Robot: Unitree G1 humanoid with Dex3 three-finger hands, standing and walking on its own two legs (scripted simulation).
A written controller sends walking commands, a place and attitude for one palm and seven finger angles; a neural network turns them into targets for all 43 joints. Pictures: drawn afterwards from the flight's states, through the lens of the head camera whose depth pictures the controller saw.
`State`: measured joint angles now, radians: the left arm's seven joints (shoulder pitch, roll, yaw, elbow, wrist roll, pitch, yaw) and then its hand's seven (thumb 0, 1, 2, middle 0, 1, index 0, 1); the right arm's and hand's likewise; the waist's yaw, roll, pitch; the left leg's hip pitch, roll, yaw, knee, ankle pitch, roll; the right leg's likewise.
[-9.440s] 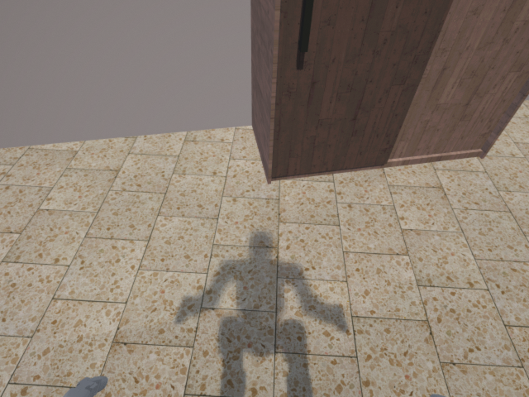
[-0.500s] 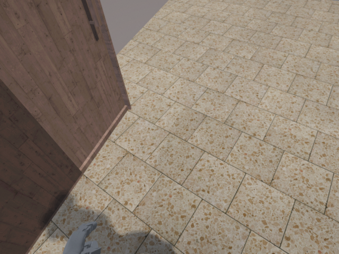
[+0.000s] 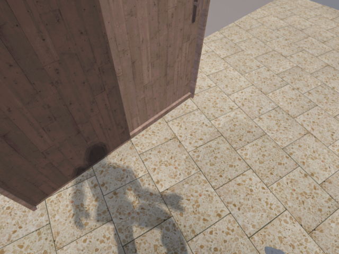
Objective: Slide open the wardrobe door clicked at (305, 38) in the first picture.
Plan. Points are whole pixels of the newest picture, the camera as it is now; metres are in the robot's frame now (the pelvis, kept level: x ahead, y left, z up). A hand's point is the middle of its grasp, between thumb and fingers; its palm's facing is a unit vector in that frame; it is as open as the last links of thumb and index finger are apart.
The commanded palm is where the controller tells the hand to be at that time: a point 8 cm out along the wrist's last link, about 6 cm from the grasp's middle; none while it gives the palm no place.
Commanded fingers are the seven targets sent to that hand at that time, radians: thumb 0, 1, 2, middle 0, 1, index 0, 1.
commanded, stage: turn to face it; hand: left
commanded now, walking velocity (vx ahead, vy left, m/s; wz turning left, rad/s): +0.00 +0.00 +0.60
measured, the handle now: out of the picture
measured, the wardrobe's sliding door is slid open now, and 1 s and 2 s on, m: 0.00 0.00 0.00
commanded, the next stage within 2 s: take the last steps up to it in 1.38 s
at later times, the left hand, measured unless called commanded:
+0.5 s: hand out of the picture +0.10 +0.21 -0.12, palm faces +0.27 -0.92 -0.29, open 7.4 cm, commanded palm none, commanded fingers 0.00 0.90 0.90 -0.20 -0.30 -0.20 -0.30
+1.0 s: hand out of the picture -0.14 +0.16 -0.17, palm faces +0.61 -0.75 -0.26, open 7.4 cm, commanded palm none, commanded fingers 0.00 0.90 0.90 -0.20 -0.30 -0.20 -0.30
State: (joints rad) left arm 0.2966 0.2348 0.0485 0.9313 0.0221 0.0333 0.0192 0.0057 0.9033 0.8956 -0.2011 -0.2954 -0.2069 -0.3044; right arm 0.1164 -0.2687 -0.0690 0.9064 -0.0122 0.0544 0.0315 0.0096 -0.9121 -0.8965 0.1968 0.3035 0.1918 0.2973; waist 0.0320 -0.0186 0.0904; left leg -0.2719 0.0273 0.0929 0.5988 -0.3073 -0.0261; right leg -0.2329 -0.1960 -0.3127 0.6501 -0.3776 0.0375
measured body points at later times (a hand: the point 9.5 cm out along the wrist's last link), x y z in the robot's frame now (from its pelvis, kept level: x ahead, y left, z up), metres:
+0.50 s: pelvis +0.00 -0.02 +0.01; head +0.03 -0.03 +0.46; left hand +0.08 +0.26 -0.10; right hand +0.10 -0.26 -0.15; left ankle -0.01 +0.11 -0.72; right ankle +0.05 -0.14 -0.72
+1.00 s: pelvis -0.05 -0.03 +0.00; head -0.03 -0.01 +0.45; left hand -0.18 +0.20 -0.15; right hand +0.19 -0.20 -0.13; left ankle -0.13 +0.05 -0.73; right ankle +0.05 -0.14 -0.72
